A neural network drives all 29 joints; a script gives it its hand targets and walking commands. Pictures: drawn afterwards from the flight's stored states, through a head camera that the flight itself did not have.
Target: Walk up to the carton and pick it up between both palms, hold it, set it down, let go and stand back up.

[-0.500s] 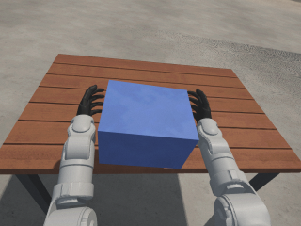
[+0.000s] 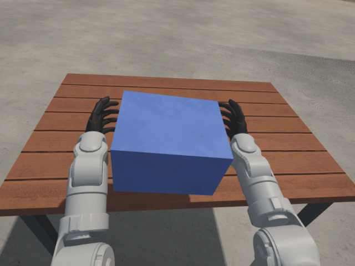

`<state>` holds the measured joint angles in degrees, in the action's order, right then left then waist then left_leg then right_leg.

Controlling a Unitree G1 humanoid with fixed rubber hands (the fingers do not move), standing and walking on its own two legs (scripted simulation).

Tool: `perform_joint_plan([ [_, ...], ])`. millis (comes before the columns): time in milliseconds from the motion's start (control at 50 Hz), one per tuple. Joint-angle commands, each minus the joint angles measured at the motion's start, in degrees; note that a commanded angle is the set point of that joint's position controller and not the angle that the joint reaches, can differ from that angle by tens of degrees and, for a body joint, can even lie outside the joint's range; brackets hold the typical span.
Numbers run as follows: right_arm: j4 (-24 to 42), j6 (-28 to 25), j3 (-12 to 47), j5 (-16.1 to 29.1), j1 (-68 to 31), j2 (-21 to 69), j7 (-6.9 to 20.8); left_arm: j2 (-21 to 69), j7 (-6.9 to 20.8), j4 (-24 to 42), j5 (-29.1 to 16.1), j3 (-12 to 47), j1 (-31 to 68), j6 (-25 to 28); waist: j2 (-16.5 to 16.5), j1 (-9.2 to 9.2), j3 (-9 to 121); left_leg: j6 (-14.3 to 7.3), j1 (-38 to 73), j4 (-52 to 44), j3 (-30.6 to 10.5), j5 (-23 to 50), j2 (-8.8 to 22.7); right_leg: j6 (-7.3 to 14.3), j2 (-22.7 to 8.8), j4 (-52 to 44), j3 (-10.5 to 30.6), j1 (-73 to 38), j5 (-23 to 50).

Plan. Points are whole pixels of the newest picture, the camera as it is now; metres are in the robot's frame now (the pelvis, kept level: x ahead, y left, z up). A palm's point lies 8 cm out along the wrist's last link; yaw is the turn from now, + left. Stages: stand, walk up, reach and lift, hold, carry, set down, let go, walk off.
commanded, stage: reach and lift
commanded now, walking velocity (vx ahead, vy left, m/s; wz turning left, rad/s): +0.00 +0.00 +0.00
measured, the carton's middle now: (168, 143) +0.36 +0.00 +0.12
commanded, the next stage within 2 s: hold in 0.30 s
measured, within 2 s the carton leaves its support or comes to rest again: neither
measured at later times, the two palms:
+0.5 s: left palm (92, 127) +0.35 +0.16 +0.18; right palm (240, 126) +0.36 -0.15 +0.18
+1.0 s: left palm (93, 126) +0.35 +0.16 +0.18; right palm (241, 126) +0.36 -0.16 +0.18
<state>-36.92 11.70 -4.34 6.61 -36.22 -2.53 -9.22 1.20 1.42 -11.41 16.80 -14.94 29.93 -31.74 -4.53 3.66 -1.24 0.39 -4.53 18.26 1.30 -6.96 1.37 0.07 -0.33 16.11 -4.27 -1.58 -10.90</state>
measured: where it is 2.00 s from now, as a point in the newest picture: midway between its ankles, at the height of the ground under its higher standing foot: outside the picture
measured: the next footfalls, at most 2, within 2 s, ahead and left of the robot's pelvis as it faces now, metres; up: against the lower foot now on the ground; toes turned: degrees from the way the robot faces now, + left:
none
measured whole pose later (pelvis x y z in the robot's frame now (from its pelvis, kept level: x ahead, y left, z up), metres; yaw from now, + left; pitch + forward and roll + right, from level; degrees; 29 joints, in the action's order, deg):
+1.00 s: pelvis -0.01 -0.01 +0.00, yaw +0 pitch -7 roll +0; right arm -32.2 18.5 -2.1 9.6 -38.4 -3.3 -10.8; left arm 0.9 3.1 -5.2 17.4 -16.4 31.3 -39.6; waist -3.8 3.9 -0.4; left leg 0.8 -4.0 17.5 1.3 -6.1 1.8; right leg 0.6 0.1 16.7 -4.2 -1.4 -10.7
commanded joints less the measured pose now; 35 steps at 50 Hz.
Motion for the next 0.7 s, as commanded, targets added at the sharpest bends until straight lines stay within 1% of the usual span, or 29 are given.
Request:
perform_joint_plan([
  [0,21.41,-4.83,21.38,3.85,-40.23,30.08,5.78,28.97,7.95,9.06,-7.87,26.88,35.51,2.70,6.67,0.87,23.03,1.50,16.10,1.39,0.29,16.11,-3.34,-2.99,2.95,-1.34,-1.12,2.22,17.17],
  [120,23.72,-3.67,23.05,4.70,-40.91,30.70,5.18,28.88,7.89,9.96,-8.73,27.46,36.00,2.15,6.21,0.65,23.54,1.12,15.54,1.30,0.06,14.57,-3.45,-3.30,2.76,-1.21,-0.83,2.26,17.63],
  [260,23.32,-2.23,23.03,4.90,-41.62,31.01,4.75,28.20,8.57,8.94,-8.59,25.77,36.75,1.24,4.86,0.47,23.12,0.38,14.35,0.45,0.37,12.04,-3.61,-3.72,2.51,-1.34,-0.43,1.52,17.29],
  [320,24.38,-1.80,24.17,6.22,-42.11,30.95,4.63,28.60,8.30,11.31,-9.02,26.58,36.63,0.61,5.45,0.09,24.64,0.77,15.69,1.19,0.10,14.82,-3.47,-3.45,2.94,-1.07,-0.51,1.37,18.11],
  [380,28.04,-0.73,26.82,8.89,-41.75,30.91,3.86,28.99,7.58,16.06,-10.20,28.94,35.24,-0.88,6.00,0.15,26.38,1.44,17.44,2.82,-0.37,20.33,-3.53,-3.25,3.52,-0.87,-0.46,1.10,19.89],
  [400,28.62,-0.04,27.09,9.49,-41.21,30.57,3.57,28.67,7.52,16.94,-10.27,29.00,34.65,-1.59,5.90,0.29,25.69,1.50,17.39,2.88,-0.32,20.80,-3.61,-3.26,3.53,-1.04,-0.40,1.20,19.60],
  [440,27.97,1.58,26.26,9.76,-39.76,29.44,3.29,27.51,7.86,17.12,-9.59,27.75,33.62,-3.17,5.36,0.64,22.59,1.33,16.41,1.93,0.10,18.61,-3.67,-3.28,3.31,-1.72,-0.32,1.72,16.98],
  [480,25.95,2.98,24.33,8.99,-38.92,28.52,3.51,26.32,8.61,15.83,-8.39,25.95,33.54,-4.65,4.93,1.02,18.73,0.87,14.42,0.00,0.73,13.42,-3.49,-3.12,2.89,-2.64,-0.24,2.51,12.44],
  [520,24.54,3.63,22.45,7.93,-39.26,28.44,4.05,25.90,9.32,14.76,-7.69,25.12,34.43,-5.55,5.11,1.30,16.48,0.47,12.48,-1.68,1.16,8.50,-3.17,-2.81,2.50,-3.23,-0.27,3.14,8.70],
  [540,24.50,3.66,21.80,7.58,-39.79,28.58,4.31,26.02,9.51,14.75,-7.74,25.32,35.11,-5.72,5.53,1.41,16.48,0.44,12.08,-2.03,1.22,7.21,-3.05,-2.63,2.41,-3.31,-0.35,3.37,7.73],
  [620,26.05,3.00,21.26,7.29,-42.64,29.48,4.92,27.13,9.22,15.39,-9.06,27.06,37.88,-5.11,6.94,1.62,20.40,0.65,13.94,-0.96,0.91,8.31,-3.01,-2.41,2.56,-2.84,-0.79,4.05,8.89],
  [680,25.58,2.75,21.48,7.13,-43.35,29.71,5.06,27.33,8.85,14.52,-9.26,26.83,38.34,-4.62,6.85,1.25,21.72,0.36,14.70,-0.64,0.78,8.33,-3.04,-2.60,2.56,-2.68,-0.90,4.63,9.16],
])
